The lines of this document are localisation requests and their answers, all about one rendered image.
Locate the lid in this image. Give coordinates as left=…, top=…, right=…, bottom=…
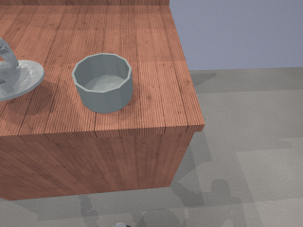
left=0, top=60, right=45, bottom=101

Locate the left robot hand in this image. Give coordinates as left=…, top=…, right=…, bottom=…
left=0, top=38, right=19, bottom=84

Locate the table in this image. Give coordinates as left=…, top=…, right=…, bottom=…
left=0, top=0, right=205, bottom=201

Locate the pot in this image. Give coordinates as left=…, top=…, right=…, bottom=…
left=71, top=53, right=134, bottom=114

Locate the knob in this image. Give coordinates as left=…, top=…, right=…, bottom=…
left=0, top=61, right=18, bottom=79

